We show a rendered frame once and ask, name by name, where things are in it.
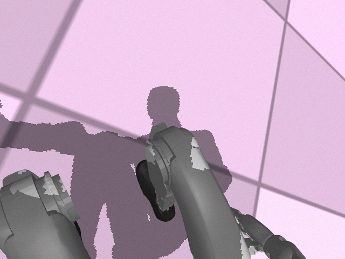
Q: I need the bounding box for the right robot foot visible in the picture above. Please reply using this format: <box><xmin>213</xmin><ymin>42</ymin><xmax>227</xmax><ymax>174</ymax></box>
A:
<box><xmin>136</xmin><ymin>160</ymin><xmax>175</xmax><ymax>222</ymax></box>

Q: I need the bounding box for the left robot foot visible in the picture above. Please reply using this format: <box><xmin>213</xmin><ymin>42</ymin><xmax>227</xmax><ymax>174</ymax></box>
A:
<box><xmin>74</xmin><ymin>221</ymin><xmax>82</xmax><ymax>240</ymax></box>

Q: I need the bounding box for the right robot hand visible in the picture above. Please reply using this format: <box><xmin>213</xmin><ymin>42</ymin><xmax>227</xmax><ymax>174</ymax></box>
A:
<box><xmin>231</xmin><ymin>207</ymin><xmax>274</xmax><ymax>255</ymax></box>

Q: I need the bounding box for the right robot arm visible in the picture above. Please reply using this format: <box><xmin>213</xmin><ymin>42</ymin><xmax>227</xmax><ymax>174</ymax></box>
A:
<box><xmin>263</xmin><ymin>235</ymin><xmax>306</xmax><ymax>259</ymax></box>

